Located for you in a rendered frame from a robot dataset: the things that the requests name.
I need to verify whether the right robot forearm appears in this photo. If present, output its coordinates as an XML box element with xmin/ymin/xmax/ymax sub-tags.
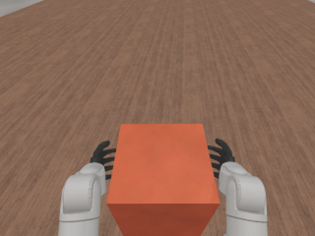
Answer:
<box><xmin>219</xmin><ymin>161</ymin><xmax>268</xmax><ymax>236</ymax></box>

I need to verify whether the carton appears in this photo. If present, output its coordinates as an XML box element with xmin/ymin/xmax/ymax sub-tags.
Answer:
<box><xmin>106</xmin><ymin>124</ymin><xmax>221</xmax><ymax>236</ymax></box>

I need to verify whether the left robot hand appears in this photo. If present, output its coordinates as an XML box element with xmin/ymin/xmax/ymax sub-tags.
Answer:
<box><xmin>90</xmin><ymin>141</ymin><xmax>116</xmax><ymax>180</ymax></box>

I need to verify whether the left robot forearm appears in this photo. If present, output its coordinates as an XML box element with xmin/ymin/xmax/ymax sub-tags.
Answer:
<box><xmin>58</xmin><ymin>162</ymin><xmax>106</xmax><ymax>236</ymax></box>

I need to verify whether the right robot hand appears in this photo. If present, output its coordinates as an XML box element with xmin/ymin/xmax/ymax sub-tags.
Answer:
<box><xmin>207</xmin><ymin>138</ymin><xmax>235</xmax><ymax>179</ymax></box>

